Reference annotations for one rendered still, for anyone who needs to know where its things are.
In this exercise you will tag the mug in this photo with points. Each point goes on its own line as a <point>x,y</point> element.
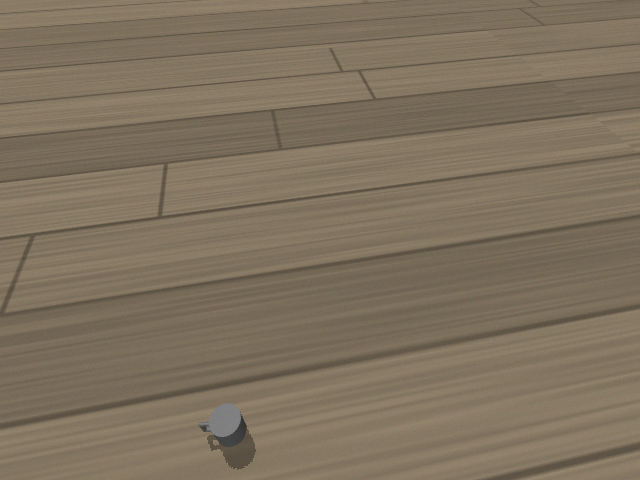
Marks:
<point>227,425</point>

